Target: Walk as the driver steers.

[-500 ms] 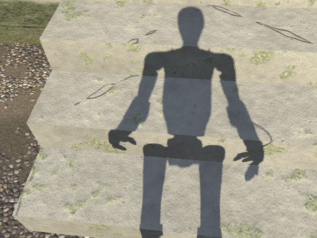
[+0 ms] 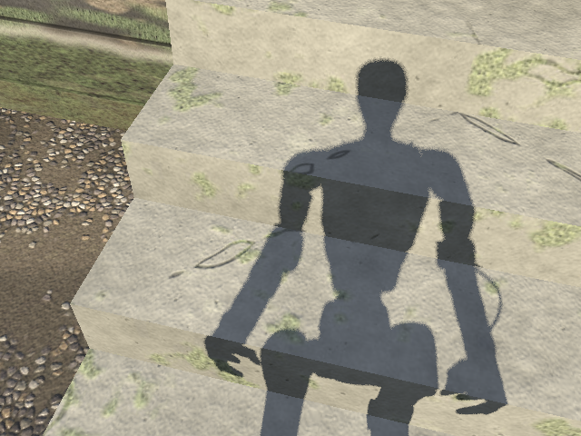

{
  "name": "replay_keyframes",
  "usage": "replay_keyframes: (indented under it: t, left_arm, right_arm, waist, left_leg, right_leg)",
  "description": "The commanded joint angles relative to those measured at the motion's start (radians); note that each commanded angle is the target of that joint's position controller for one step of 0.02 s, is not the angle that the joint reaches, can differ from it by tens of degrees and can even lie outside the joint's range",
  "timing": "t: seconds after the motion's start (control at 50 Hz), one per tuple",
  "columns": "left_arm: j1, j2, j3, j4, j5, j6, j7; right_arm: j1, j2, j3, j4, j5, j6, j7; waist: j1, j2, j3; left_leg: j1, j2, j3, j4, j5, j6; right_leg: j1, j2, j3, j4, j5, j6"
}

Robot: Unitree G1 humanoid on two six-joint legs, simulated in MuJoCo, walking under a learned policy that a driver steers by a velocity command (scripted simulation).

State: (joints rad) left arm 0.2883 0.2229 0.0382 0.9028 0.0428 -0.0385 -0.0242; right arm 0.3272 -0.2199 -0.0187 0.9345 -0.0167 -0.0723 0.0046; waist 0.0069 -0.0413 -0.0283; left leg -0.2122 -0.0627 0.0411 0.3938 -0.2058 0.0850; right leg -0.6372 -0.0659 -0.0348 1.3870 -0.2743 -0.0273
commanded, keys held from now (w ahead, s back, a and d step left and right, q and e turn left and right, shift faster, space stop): w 1.00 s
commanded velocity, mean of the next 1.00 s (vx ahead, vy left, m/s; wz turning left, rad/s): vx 0.50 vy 0.00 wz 0.01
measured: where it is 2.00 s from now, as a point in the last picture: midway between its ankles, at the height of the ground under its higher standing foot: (365, 35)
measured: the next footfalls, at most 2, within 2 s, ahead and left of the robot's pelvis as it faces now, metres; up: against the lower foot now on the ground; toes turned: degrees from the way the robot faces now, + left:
right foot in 0.36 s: +0.35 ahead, -0.15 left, +0.17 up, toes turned -7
left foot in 0.90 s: +0.69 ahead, -0.03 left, +0.34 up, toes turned +4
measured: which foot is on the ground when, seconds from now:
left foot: down 0.00-0.36, up 0.38-0.88, down 0.90-1.00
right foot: up 0.00-0.34, down 0.36-0.92, up 0.94-1.00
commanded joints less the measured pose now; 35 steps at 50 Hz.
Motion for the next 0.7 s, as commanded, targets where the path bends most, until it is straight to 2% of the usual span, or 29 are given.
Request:
replay_keyframes:
  t: [0.02,0.08,0.12,0.14,0.16,0.2,0.22,0.24,0.26,0.28,0.3,0.32,0.34,0.36,0.38,0.4,0.42,0.44,0.46,0.48,0.5,0.52,0.54,0.56,0.6,0.62,0.64,0.66,0.7]
  left_arm:
    - [0.034,-0.023,0.003,-0.035,-0.008,0.020,0.015]
    - [-0.190,-0.053,-0.020,-0.165,-0.011,0.031,0.043]
    - [-0.275,-0.061,-0.038,-0.233,-0.009,0.027,0.050]
    - [-0.324,-0.093,-0.054,-0.265,-0.014,0.024,0.053]
    - [-0.350,-0.100,-0.063,-0.297,-0.018,0.025,0.061]
    - [-0.425,-0.099,-0.081,-0.360,-0.025,0.030,0.068]
    - [-0.478,-0.120,-0.105,-0.412,-0.022,0.029,0.060]
    - [-0.500,-0.114,-0.111,-0.441,-0.024,0.033,0.054]
    - [-0.453,-0.127,-0.124,-0.447,-0.012,0.045,0.039]
    - [-0.434,-0.126,-0.128,-0.441,-0.021,0.051,0.038]
    - [-0.308,-0.139,-0.126,-0.371,-0.035,0.046,0.034]
    - [-0.165,-0.077,-0.098,-0.318,-0.050,0.041,0.038]
    - [-0.021,-0.044,-0.074,-0.269,-0.052,0.032,0.037]
    - [0.085,0.027,-0.041,-0.234,-0.028,0.019,0.039]
    - [0.211,0.153,0.008,-0.166,0.005,0.015,0.053]
    - [0.257,0.270,0.044,-0.114,-0.011,0.033,0.069]
    - [0.100,0.236,0.048,-0.111,-0.024,0.029,0.065]
    - [-0.025,0.149,0.033,-0.084,-0.030,0.025,0.053]
    - [-0.038,0.052,0.013,-0.016,-0.022,0.010,0.044]
    - [-0.006,-0.047,-0.009,0.039,-0.014,-0.012,0.032]
    - [-0.009,-0.109,-0.022,0.078,-0.005,-0.034,0.020]
    - [0.023,-0.133,-0.028,0.122,-0.005,-0.050,0.009]
    - [0.048,-0.102,-0.019,0.157,-0.020,-0.066,0.001]
    - [0.074,-0.107,-0.022,0.181,-0.029,-0.074,0.000]
    - [0.039,-0.071,-0.023,0.168,-0.026,-0.082,0.002]
    - [0.093,-0.059,-0.028,0.167,-0.025,-0.086,0.006]
    - [0.151,-0.042,-0.028,0.182,-0.029,-0.093,0.011]
    - [0.193,-0.011,-0.021,0.189,-0.033,-0.104,0.013]
    - [0.268,-0.004,-0.022,0.215,-0.028,-0.102,0.020]
  right_arm:
    - [0.136,-0.090,-0.021,0.026,-0.010,-0.024,-0.003]
    - [0.219,-0.082,-0.010,0.081,-0.011,-0.024,-0.010]
    - [0.253,-0.085,-0.004,0.112,-0.015,-0.031,-0.021]
    - [0.266,-0.087,0.000,0.131,-0.018,-0.038,-0.020]
    - [0.269,-0.097,0.003,0.144,-0.014,-0.047,-0.018]
    - [0.246,-0.092,0.017,0.165,-0.003,-0.055,-0.019]
    - [0.245,-0.068,0.029,0.190,0.012,-0.042,-0.023]
    - [0.244,-0.072,0.035,0.199,0.013,-0.034,-0.034]
    - [0.219,-0.091,0.029,0.180,0.030,-0.019,-0.056]
    - [0.207,-0.103,0.026,0.177,0.038,-0.010,-0.061]
    - [0.145,-0.089,0.032,0.129,0.060,-0.011,-0.060]
    - [0.183,-0.180,0.013,0.119,0.066,-0.022,-0.049]
    - [0.188,-0.247,-0.012,0.117,0.067,-0.028,-0.038]
    - [0.165,-0.262,-0.033,0.110,0.061,-0.034,-0.021]
    - [0.173,-0.172,-0.028,0.067,0.064,-0.047,0.012]
    - [0.121,-0.090,-0.032,0.016,0.013,-0.051,0.047]
    - [0.112,-0.021,-0.031,-0.018,-0.031,-0.038,0.053]
    - [0.019,0.004,-0.026,-0.077,-0.040,-0.021,0.048]
    - [-0.070,0.057,-0.010,-0.131,-0.052,-0.010,0.029]
    - [-0.078,0.079,0.000,-0.161,-0.048,-0.003,0.015]
    - [-0.036,0.114,0.013,-0.163,-0.032,0.009,0.002]
    - [-0.032,0.133,0.022,-0.176,-0.018,0.021,-0.001]
    - [-0.070,0.158,0.033,-0.208,-0.018,0.027,-0.008]
    - [-0.092,0.168,0.040,-0.217,-0.022,0.031,-0.013]
    - [-0.134,0.127,0.039,-0.228,-0.017,0.036,-0.010]
    - [-0.167,0.116,0.034,-0.224,-0.005,0.037,-0.019]
    - [-0.189,0.133,0.039,-0.231,0.001,0.037,-0.026]
    - [-0.256,0.149,0.044,-0.268,-0.009,0.036,-0.031]
    - [-0.404,0.181,0.064,-0.334,-0.017,0.026,-0.035]
  waist:
    - [-0.008,0.175,0.014]
    - [-0.038,0.126,0.116]
    - [-0.036,0.075,0.138]
    - [-0.041,0.089,0.148]
    - [-0.034,0.098,0.154]
    - [-0.023,0.073,0.192]
    - [-0.012,0.061,0.209]
    - [-0.022,0.076,0.206]
    - [0.000,0.064,0.144]
    - [-0.009,0.070,0.116]
    - [0.045,0.066,-0.013]
    - [0.097,0.135,-0.145]
    - [0.160,0.204,-0.247]
    - [0.222,0.247,-0.341]
    - [0.213,0.003,-0.369]
    - [0.197,-0.260,-0.408]
    - [0.088,-0.090,-0.333]
    - [0.025,0.009,-0.138]
    - [-0.003,0.079,0.033]
    - [-0.037,0.099,0.077]
    - [-0.076,0.030,0.078]
    - [-0.085,-0.005,0.081]
    - [-0.097,-0.025,0.107]
    - [-0.097,0.003,0.116]
    - [-0.113,0.054,0.116]
    - [-0.075,0.040,0.086]
    - [-0.060,0.010,0.077]
    - [-0.042,-0.016,0.084]
    - [-0.001,-0.021,0.101]
  left_leg:
    - [0.062,0.291,-0.262,-0.160,0.202,0.206]
    - [0.151,0.346,-0.349,-0.198,-0.160,0.213]
    - [0.201,0.365,-0.362,-0.204,-0.227,0.183]
    - [0.212,0.383,-0.361,-0.208,-0.208,0.178]
    - [0.228,0.388,-0.345,-0.216,-0.232,0.160]
    - [0.163,0.358,-0.271,-0.270,-0.214,0.124]
    - [0.076,0.302,-0.211,-0.319,-0.212,0.090]
    - [0.039,0.284,-0.188,-0.382,-0.129,0.103]
    - [-0.032,0.283,-0.143,-0.484,0.108,0.128]
    - [-0.043,0.265,-0.073,-0.502,0.311,0.122]
    - [-0.085,0.250,0.021,-0.395,0.893,0.124]
    - [-0.010,0.279,0.022,-0.207,1.408,0.128]
    - [0.131,0.307,0.007,-0.005,1.616,0.105]
    - [0.178,0.296,-0.003,0.253,1.648,0.078]
    - [-0.117,0.160,-0.049,0.624,1.145,0.013]
    - [-0.313,-0.074,-0.118,1.065,0.036,-0.018]
    - [-0.427,-0.027,-0.294,1.355,0.063,0.003]
    - [-0.534,0.032,-0.190,1.460,0.132,0.013]
    - [-0.645,0.062,-0.159,1.493,0.147,0.032]
    - [-0.691,0.065,-0.153,1.523,0.137,0.044]
    - [-0.734,0.049,-0.182,1.622,0.120,0.062]
    - [-0.798,0.045,-0.188,1.666,0.087,0.074]
    - [-0.893,0.056,-0.200,1.659,0.053,0.079]
    - [-0.943,0.054,-0.212,1.666,0.062,0.081]
    - [-0.884,0.054,-0.129,1.474,0.149,0.048]
    - [-0.927,0.044,-0.049,1.561,0.133,0.033]
    - [-1.003,0.048,-0.022,1.651,0.095,0.027]
    - [-1.104,0.063,-0.003,1.706,0.022,0.034]
    - [-1.299,0.098,0.025,1.779,-0.085,0.057]
  right_leg:
    - [-0.233,0.036,-0.050,0.406,-0.052,0.007]
    - [-0.663,0.010,0.002,0.683,-0.170,-0.031]
    - [-0.817,0.004,0.046,0.738,-0.216,-0.049]
    - [-0.887,0.025,0.044,0.848,-0.248,-0.064]
    - [-0.940,0.020,0.063,0.863,-0.284,-0.077]
    - [-0.933,0.012,0.024,0.767,-0.321,-0.080]
    - [-0.851,-0.023,-0.014,0.583,-0.306,-0.082]
    - [-0.772,-0.024,-0.061,0.486,-0.290,-0.072]
    - [-0.501,-0.043,-0.091,0.286,-0.225,-0.083]
    - [-0.313,-0.029,-0.117,0.128,-0.218,-0.093]
    - [0.022,0.033,-0.155,0.007,-0.158,-0.119]
    - [0.218,0.113,-0.195,-0.035,-0.162,-0.116]
    - [0.296,0.145,-0.183,-0.147,-0.135,-0.117]
    - [0.415,0.149,-0.072,-0.294,-0.154,-0.137]
    - [0.607,-0.080,0.420,-0.556,-0.168,-0.226]
    - [0.647,-0.251,0.957,-1.034,-0.085,-0.270]
    - [0.510,-0.283,1.022,-1.062,-0.336,-0.233]
    - [0.332,-0.245,0.892,-1.039,-0.544,-0.215]
    - [0.191,-0.214,0.706,-0.981,-0.543,-0.182]
    - [0.130,-0.168,0.540,-0.962,-0.393,-0.158]
    - [0.124,-0.139,0.429,-0.968,-0.278,-0.129]
    - [0.145,-0.123,0.353,-0.991,-0.225,-0.111]
    - [0.178,-0.110,0.278,-1.009,-0.180,-0.103]
    - [0.184,-0.103,0.235,-1.010,-0.102,-0.094]
    - [0.112,-0.067,0.122,-1.058,0.005,-0.081]
    - [0.185,-0.084,0.132,-1.083,0.129,-0.104]
    - [0.251,-0.101,0.146,-1.094,0.180,-0.126]
    - [0.333,-0.108,0.165,-1.120,0.179,-0.133]
    - [0.491,-0.124,0.179,-1.138,0.142,-0.125]
Over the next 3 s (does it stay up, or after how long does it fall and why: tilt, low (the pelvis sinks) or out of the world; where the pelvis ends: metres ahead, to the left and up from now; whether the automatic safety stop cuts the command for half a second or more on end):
stays up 1.60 -0.44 0.85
